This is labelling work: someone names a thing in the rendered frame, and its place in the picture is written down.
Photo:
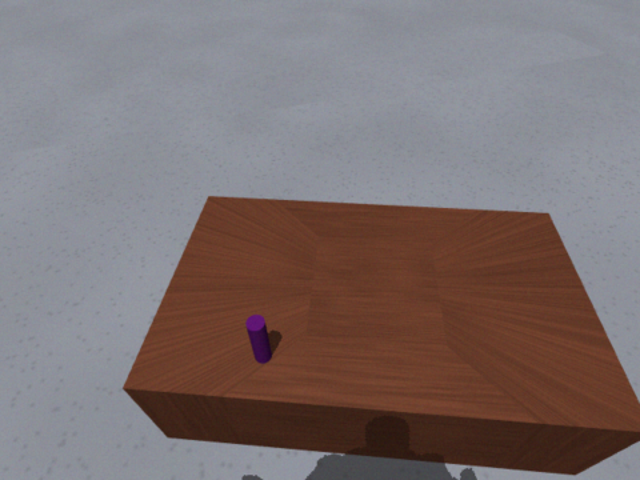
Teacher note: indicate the can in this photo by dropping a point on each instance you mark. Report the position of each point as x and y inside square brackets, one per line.
[258, 335]

